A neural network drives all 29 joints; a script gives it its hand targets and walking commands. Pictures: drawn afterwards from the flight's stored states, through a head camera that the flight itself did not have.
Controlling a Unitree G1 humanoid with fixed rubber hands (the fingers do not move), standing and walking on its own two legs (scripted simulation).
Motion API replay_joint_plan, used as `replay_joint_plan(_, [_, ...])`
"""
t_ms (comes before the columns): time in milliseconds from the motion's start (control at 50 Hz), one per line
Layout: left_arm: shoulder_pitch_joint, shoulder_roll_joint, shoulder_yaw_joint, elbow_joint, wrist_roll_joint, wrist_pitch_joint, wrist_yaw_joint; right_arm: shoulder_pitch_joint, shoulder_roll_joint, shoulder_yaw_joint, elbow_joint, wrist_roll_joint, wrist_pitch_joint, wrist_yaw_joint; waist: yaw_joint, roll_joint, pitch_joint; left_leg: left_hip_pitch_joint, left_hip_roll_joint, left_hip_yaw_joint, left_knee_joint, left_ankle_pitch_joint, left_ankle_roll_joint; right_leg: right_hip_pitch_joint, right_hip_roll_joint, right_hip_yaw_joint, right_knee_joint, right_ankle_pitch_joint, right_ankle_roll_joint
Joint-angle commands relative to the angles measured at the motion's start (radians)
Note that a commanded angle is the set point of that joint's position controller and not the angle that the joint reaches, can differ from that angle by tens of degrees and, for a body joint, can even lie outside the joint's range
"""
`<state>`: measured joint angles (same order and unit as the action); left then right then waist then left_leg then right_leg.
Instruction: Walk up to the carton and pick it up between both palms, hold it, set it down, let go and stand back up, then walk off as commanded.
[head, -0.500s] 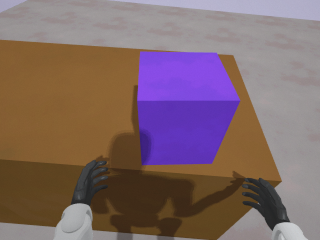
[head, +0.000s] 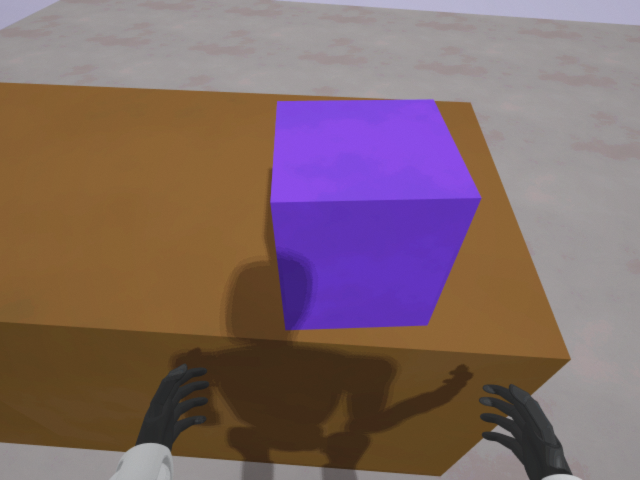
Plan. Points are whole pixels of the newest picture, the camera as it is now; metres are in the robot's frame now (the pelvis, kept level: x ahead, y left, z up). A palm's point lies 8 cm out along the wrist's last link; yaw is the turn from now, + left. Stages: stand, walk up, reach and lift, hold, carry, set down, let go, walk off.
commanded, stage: set down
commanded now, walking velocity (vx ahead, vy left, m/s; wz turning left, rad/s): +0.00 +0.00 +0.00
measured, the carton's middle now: (356, 219) +0.45 -0.02 +0.10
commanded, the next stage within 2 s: let go in 1.52 s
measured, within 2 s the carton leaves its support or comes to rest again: neither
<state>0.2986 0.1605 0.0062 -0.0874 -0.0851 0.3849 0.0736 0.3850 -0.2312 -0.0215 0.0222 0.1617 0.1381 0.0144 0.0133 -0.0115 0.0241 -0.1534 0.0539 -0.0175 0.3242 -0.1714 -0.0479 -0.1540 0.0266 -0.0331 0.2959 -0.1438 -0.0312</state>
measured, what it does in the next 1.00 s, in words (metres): stands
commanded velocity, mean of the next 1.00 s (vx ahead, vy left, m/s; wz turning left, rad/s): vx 0.00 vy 0.00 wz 0.00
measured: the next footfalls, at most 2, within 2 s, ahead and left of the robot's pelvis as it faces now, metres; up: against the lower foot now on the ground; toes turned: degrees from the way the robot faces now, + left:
none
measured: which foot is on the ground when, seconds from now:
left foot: down 0.00-1.00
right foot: down 0.00-1.00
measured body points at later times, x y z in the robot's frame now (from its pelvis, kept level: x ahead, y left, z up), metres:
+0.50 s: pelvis +0.01 +0.00 +0.00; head +0.04 +0.01 +0.45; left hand +0.19 +0.23 -0.05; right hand +0.18 -0.22 -0.06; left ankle +0.00 +0.15 -0.75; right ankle +0.01 -0.10 -0.75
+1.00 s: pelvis +0.03 +0.00 +0.00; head +0.06 +0.01 +0.45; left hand +0.17 +0.24 -0.09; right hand +0.19 -0.22 -0.09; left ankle +0.00 +0.15 -0.75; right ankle +0.01 -0.10 -0.75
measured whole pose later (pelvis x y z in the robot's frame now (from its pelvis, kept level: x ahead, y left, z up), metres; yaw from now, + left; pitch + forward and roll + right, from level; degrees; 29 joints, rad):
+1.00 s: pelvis +0.03 +0.00 +0.00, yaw +0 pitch +2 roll -1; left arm 0.29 0.23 0.01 0.42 -0.05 0.11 0.01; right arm 0.21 -0.16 -0.02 0.67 -0.03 -0.21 0.01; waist 0.01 0.00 0.04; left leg -0.15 0.05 -0.02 0.32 -0.21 -0.05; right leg -0.15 0.03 -0.03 0.30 -0.18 -0.03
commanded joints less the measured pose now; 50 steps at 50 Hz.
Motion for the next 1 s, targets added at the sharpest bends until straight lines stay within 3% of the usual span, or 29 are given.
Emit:
replay_joint_plan(0, [-0.025,0.120,0.019,-0.164,-0.007,-0.094,-0.004,-0.044,-0.057,-0.079,-0.087,-0.021,-0.065,-0.010,0.010,0.001,-0.085,0.106,-0.058,0.080,-0.033,0.095,0.020,0.099,-0.027,0.052,-0.060,0.008,0.022])
replay_joint_plan(20, [-0.013,0.105,0.027,-0.061,0.006,-0.077,-0.013,-0.036,-0.042,-0.049,-0.040,-0.030,-0.059,-0.009,0.022,0.019,-0.036,0.085,-0.063,0.096,-0.048,0.074,0.026,0.090,-0.029,0.055,-0.070,-0.030,0.012])
replay_joint_plan(60, [-0.032,0.130,0.034,-0.084,-0.009,-0.096,-0.007,-0.080,-0.055,-0.068,-0.087,-0.037,-0.075,-0.005,0.024,0.015,-0.040,0.069,-0.053,0.091,-0.055,0.035,0.028,0.081,-0.033,0.052,-0.072,-0.061,0.020])
replay_joint_plan(100, [-0.031,0.113,0.019,0.039,0.012,-0.086,-0.022,-0.060,-0.031,-0.042,0.057,-0.061,-0.064,0.000,0.014,0.007,-0.010,0.046,-0.058,0.105,-0.047,0.004,0.031,0.074,-0.030,0.048,-0.070,-0.102,0.015])
replay_joint_plan(120, [-0.054,0.141,0.023,-0.011,0.000,-0.105,-0.018,-0.082,-0.042,-0.065,-0.012,-0.074,-0.078,-0.011,0.019,0.001,-0.028,0.059,-0.055,0.099,-0.047,0.010,0.029,0.070,-0.034,0.047,-0.063,-0.088,0.019])
replay_joint_plan(180, [-0.015,0.132,0.018,-0.063,-0.019,-0.143,-0.012,-0.064,-0.051,-0.059,-0.018,-0.055,-0.121,-0.001,0.024,0.013,-0.084,0.056,-0.053,0.097,-0.025,0.107,0.025,0.111,-0.020,0.035,-0.043,0.008,0.019])
replay_joint_plan(200, [-0.045,0.133,0.010,-0.010,-0.012,-0.155,-0.013,-0.087,-0.043,-0.059,0.019,-0.071,-0.127,-0.002,0.025,0.033,-0.073,0.057,-0.053,0.097,-0.027,0.083,0.021,0.093,-0.024,0.037,-0.039,-0.012,0.017])
replay_joint_plan(220, [-0.042,0.115,0.019,0.135,0.025,-0.133,-0.027,-0.072,-0.035,-0.060,0.153,-0.103,-0.109,-0.004,0.009,0.046,0.001,0.051,-0.061,0.103,-0.020,0.041,0.015,0.070,-0.028,0.047,-0.041,-0.044,0.014])
replay_joint_plan(240, [-0.036,0.134,0.033,0.063,0.023,-0.154,-0.022,-0.058,-0.030,-0.043,0.085,-0.084,-0.136,-0.004,0.024,0.013,-0.071,0.071,-0.059,0.097,-0.008,0.064,0.025,0.100,-0.028,0.044,-0.037,-0.014,0.020])
replay_joint_plan(260, [-0.037,0.111,0.027,0.010,0.016,-0.175,-0.012,-0.062,-0.042,-0.042,0.057,-0.068,-0.152,0.007,0.022,0.036,-0.088,0.092,-0.053,0.092,-0.017,0.108,0.023,0.097,-0.019,0.039,-0.027,0.034,0.021])
replay_joint_plan(280, [-0.051,0.135,0.041,0.095,0.034,-0.165,-0.025,-0.078,-0.041,-0.052,0.127,-0.094,-0.147,0.001,0.016,0.026,-0.043,0.062,-0.064,0.100,-0.013,0.061,0.023,0.083,-0.028,0.044,-0.039,-0.014,0.019])
replay_joint_plan(300, [-0.063,0.137,0.055,0.092,0.044,-0.180,-0.016,-0.076,-0.020,-0.037,0.145,-0.097,-0.158,-0.001,0.034,0.047,-0.080,0.052,-0.062,0.108,-0.016,0.043,0.016,0.108,-0.024,0.045,-0.029,-0.041,0.021])
replay_joint_plan(320, [-0.047,0.152,0.043,0.038,0.020,-0.204,-0.011,-0.072,-0.020,-0.045,0.095,-0.079,-0.180,-0.002,0.023,0.036,-0.085,0.048,-0.059,0.097,-0.010,0.104,0.022,0.110,-0.029,0.051,-0.026,0.025,0.020])
replay_joint_plan(340, [-0.067,0.138,0.041,0.184,0.034,-0.194,-0.028,-0.079,-0.010,-0.036,0.204,-0.113,-0.178,-0.005,0.013,0.013,-0.046,0.059,-0.071,0.111,-0.003,0.047,0.026,0.088,-0.028,0.052,-0.036,-0.014,0.030])
replay_joint_plan(360, [-0.043,0.153,0.048,0.100,0.025,-0.217,-0.023,-0.067,-0.019,-0.035,0.146,-0.099,-0.208,0.000,0.026,0.034,-0.089,0.083,-0.063,0.104,-0.001,0.126,0.025,0.095,-0.027,0.046,-0.025,0.062,0.024])
replay_joint_plan(380, [-0.025,0.136,0.030,0.120,0.029,-0.229,-0.027,-0.068,-0.030,-0.052,0.195,-0.105,-0.222,-0.002,0.007,0.028,-0.084,0.081,-0.064,0.092,0.007,0.166,0.017,0.106,-0.022,0.043,-0.020,0.116,0.028])
replay_joint_plan(400, [-0.008,0.148,0.050,0.122,0.040,-0.235,-0.029,-0.062,-0.036,-0.027,0.205,-0.096,-0.234,-0.004,0.017,0.040,-0.098,0.095,-0.069,0.097,0.009,0.198,0.020,0.115,-0.021,0.044,-0.023,0.136,0.026])
replay_joint_plan(420, [0.006,0.143,0.049,0.174,0.045,-0.240,-0.041,-0.038,-0.026,-0.022,0.240,-0.108,-0.247,-0.009,0.002,-0.001,-0.090,0.103,-0.069,0.096,0.010,0.186,0.030,0.122,-0.031,0.052,-0.021,0.166,0.035])
replay_joint_plan(460, [-0.014,0.153,0.052,0.275,0.059,-0.254,-0.058,-0.049,-0.007,-0.005,0.323,-0.142,-0.256,-0.014,-0.001,0.014,-0.071,0.087,-0.071,0.101,0.001,0.139,0.029,0.131,-0.037,0.050,-0.026,0.133,0.033])
replay_joint_plan(500, [-0.019,0.163,0.072,0.243,0.076,-0.264,-0.055,-0.066,-0.008,-0.005,0.315,-0.125,-0.285,-0.019,0.007,0.050,-0.088,0.100,-0.069,0.094,0.006,0.165,0.021,0.119,-0.030,0.045,-0.017,0.142,0.032])
replay_joint_plan(540, [-0.079,0.176,0.066,0.306,0.066,-0.274,-0.062,-0.102,0.007,-0.014,0.334,-0.149,-0.292,-0.022,-0.002,0.006,-0.054,0.060,-0.076,0.099,0.003,0.088,0.032,0.110,-0.035,0.048,-0.035,0.057,0.034])
replay_joint_plan(580, [-0.059,0.181,0.058,0.261,0.044,-0.289,-0.059,-0.124,-0.004,-0.011,0.310,-0.139,-0.327,-0.016,0.014,0.012,-0.081,0.065,-0.071,0.103,-0.002,0.129,0.035,0.114,-0.033,0.044,-0.029,0.107,0.032])
replay_joint_plan(600, [-0.089,0.177,0.059,0.342,0.063,-0.288,-0.063,-0.126,0.003,-0.010,0.395,-0.158,-0.320,-0.016,-0.001,0.010,-0.053,0.069,-0.070,0.107,-0.001,0.081,0.033,0.079,-0.028,0.040,-0.026,0.063,0.039])
replay_joint_plan(640, [-0.106,0.194,0.061,0.284,0.048,-0.311,-0.054,-0.120,0.020,-0.004,0.402,-0.144,-0.337,-0.016,-0.005,0.039,-0.083,0.062,-0.069,0.107,0.012,0.110,0.029,0.099,-0.032,0.047,-0.021,0.091,0.035])
replay_joint_plan(720, [-0.138,0.184,0.048,0.371,0.065,-0.313,-0.055,-0.169,0.000,-0.011,0.522,-0.178,-0.351,-0.011,-0.018,0.033,-0.079,0.058,-0.065,0.108,0.005,0.080,0.029,0.081,-0.027,0.037,-0.018,0.062,0.033])
replay_joint_plan(740, [-0.120,0.210,0.062,0.338,0.056,-0.320,-0.059,-0.162,0.016,0.000,0.449,-0.173,-0.363,-0.018,-0.003,0.026,-0.095,0.054,-0.070,0.120,0.002,0.090,0.036,0.099,-0.039,0.042,-0.013,0.083,0.042])
replay_joint_plan(760, [-0.141,0.197,0.062,0.384,0.056,-0.312,-0.063,-0.188,0.006,-0.016,0.489,-0.187,-0.361,-0.020,-0.008,0.024,-0.077,0.034,-0.070,0.120,0.000,0.048,0.034,0.086,-0.036,0.042,-0.013,0.046,0.045])
replay_joint_plan(920, [-0.128,0.174,0.047,0.400,0.085,-0.326,-0.058,-0.220,-0.031,-0.018,0.627,-0.183,-0.391,-0.008,-0.031,0.032,-0.086,0.077,-0.058,0.098,0.012,0.130,0.022,0.098,-0.023,0.019,0.002,0.143,0.042])
replay_joint_plan(980, [-0.164,0.184,0.066,0.406,0.090,-0.333,-0.056,-0.256,-0.027,-0.010,0.638,-0.185,-0.413,-0.007,-0.011,0.034,-0.117,0.061,-0.075,0.106,0.023,0.127,0.020,0.114,-0.029,0.029,0.011,0.182,0.053])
